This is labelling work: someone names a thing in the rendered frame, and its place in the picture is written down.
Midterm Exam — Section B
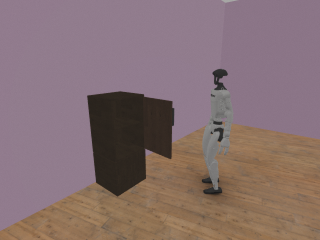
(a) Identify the left robot thigh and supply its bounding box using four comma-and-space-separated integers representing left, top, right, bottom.
206, 129, 223, 166

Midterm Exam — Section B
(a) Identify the left robot hand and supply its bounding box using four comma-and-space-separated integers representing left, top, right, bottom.
218, 137, 230, 155

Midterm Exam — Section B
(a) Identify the right robot thigh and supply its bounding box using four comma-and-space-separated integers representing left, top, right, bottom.
202, 125, 213, 158

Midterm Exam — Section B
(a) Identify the robot right forearm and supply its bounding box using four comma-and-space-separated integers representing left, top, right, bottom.
208, 114, 214, 125

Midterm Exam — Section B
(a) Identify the handle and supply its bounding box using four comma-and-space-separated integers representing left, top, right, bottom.
172, 108, 175, 126

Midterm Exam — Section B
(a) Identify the cupboard door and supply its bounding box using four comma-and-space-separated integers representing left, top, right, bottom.
143, 97, 173, 159

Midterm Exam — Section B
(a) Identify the robot left forearm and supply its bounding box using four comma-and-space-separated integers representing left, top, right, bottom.
223, 111, 234, 139

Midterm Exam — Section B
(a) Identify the robot thigh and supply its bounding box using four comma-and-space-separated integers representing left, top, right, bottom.
206, 129, 223, 166
202, 125, 213, 158

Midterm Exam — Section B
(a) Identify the robot left upper arm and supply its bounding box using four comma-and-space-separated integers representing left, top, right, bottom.
220, 90, 234, 118

